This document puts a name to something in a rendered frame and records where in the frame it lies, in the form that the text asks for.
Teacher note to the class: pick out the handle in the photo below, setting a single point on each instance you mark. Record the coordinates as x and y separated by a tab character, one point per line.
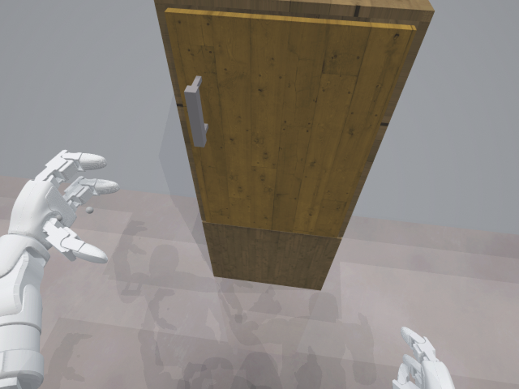
195	113

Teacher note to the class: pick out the cupboard door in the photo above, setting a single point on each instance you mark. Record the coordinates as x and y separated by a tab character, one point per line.
293	106

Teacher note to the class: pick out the left robot forearm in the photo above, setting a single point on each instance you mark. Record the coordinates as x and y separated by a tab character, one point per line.
22	262

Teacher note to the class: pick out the robot right hand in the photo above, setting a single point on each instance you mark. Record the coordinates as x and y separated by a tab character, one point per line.
430	374

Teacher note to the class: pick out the robot left hand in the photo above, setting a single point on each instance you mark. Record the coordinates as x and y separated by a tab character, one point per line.
40	201

